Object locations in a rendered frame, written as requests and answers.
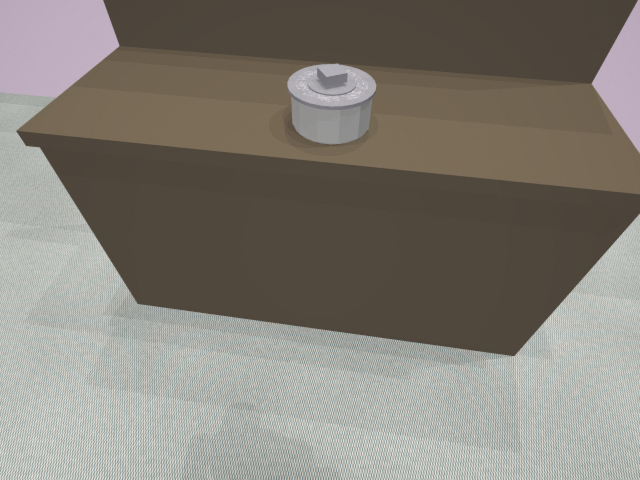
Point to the lid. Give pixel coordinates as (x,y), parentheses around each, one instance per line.
(306,88)

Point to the knob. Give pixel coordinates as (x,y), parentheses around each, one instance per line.
(332,74)

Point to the table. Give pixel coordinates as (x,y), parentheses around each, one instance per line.
(492,178)

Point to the pot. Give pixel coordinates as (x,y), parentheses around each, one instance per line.
(331,126)

